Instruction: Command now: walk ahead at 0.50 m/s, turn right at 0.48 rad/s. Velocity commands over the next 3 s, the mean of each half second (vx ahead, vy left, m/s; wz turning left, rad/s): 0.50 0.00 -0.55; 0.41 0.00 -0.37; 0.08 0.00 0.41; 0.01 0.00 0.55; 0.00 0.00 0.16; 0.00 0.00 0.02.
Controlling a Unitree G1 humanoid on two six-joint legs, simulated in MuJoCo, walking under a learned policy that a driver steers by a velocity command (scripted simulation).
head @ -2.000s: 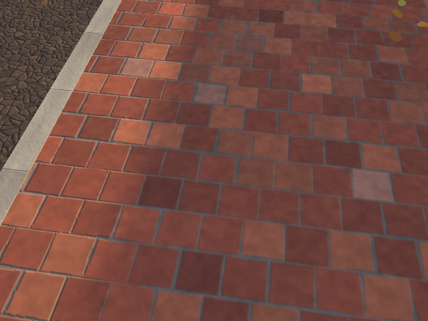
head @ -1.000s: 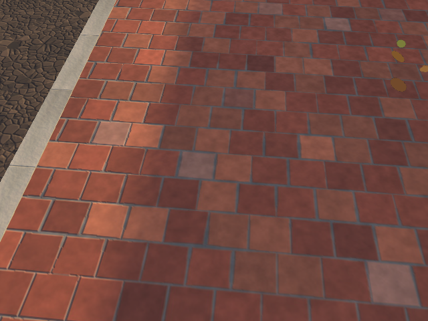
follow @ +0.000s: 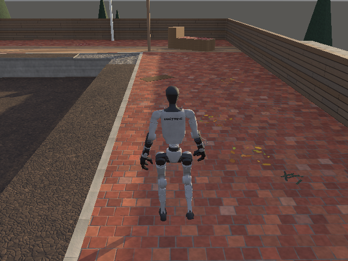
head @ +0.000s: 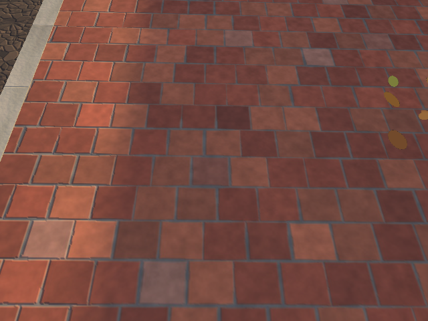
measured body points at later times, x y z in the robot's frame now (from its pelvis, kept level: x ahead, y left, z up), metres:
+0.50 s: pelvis +0.25 -0.09 -0.01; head +0.28 -0.11 +0.43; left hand +0.47 +0.13 -0.12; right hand +0.25 -0.38 -0.14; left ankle +0.15 +0.10 -0.63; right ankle +0.30 -0.17 -0.74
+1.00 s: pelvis +0.51 -0.14 -0.01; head +0.54 -0.15 +0.44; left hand +0.69 +0.08 -0.13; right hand +0.56 -0.45 -0.11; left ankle +0.64 -0.10 -0.74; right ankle +0.33 -0.19 -0.66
